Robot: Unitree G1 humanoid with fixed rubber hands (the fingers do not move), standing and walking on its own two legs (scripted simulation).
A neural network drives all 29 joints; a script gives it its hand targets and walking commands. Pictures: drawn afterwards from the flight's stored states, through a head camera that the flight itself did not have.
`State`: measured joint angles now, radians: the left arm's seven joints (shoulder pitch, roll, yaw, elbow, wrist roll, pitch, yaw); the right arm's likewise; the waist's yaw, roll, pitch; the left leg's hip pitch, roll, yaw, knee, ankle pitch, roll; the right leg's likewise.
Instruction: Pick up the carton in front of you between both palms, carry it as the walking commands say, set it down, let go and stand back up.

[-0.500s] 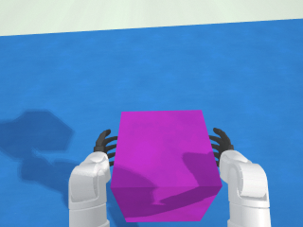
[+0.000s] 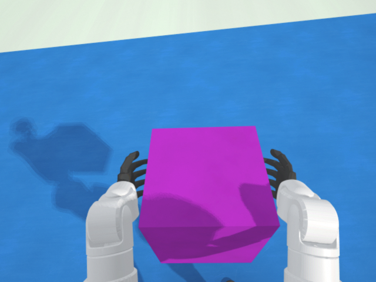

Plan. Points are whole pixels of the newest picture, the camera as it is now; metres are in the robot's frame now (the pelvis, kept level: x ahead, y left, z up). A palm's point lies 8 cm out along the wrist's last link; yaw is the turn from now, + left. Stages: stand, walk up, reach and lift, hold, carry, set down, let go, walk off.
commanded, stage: carry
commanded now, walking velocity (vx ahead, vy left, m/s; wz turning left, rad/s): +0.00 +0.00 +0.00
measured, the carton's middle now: (204, 199) +0.28 +0.00 +0.00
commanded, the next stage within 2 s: hold in 1.60 s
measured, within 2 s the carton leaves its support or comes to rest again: neither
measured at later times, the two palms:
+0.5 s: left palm (120, 149) +0.37 +0.18 +0.08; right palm (261, 145) +0.36 -0.12 +0.08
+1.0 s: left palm (120, 165) +0.34 +0.18 +0.06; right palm (260, 162) +0.34 -0.12 +0.06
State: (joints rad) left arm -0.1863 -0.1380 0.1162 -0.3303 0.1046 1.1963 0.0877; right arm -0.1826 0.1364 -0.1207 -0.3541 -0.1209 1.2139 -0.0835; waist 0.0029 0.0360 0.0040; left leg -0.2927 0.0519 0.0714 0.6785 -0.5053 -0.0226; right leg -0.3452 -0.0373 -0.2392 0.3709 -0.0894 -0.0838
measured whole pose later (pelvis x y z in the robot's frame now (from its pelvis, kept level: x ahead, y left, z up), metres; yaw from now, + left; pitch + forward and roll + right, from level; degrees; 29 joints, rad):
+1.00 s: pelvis +0.08 +0.03 -0.01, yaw -1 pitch +2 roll +0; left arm -0.13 -0.13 0.11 -0.11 0.16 1.02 0.05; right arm -0.13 0.13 -0.11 -0.11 -0.17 1.02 -0.05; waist 0.01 0.01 -0.12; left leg -0.21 0.04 0.14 0.51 -0.33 0.01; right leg -0.27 -0.08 -0.19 0.52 -0.27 0.00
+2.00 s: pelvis +0.02 +0.03 +0.00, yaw +1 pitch -9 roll +0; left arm -0.24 -0.15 0.21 0.22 0.26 0.72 0.00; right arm -0.24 0.15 -0.19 0.21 -0.27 0.73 -0.01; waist 0.00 0.01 0.07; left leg -0.05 0.00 0.03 0.41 -0.21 0.01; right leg -0.08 -0.02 -0.05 0.39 -0.16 -0.01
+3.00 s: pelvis +0.00 +0.02 -0.08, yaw +2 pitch +28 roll +1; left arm -0.55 -0.16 0.37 0.50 0.19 0.13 0.07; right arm -0.58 0.07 -0.36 0.53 -0.21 0.14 0.01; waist -0.01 0.02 0.00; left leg -1.12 -0.05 -0.02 1.00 -0.36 0.00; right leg -1.16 0.02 0.03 1.00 -0.32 0.00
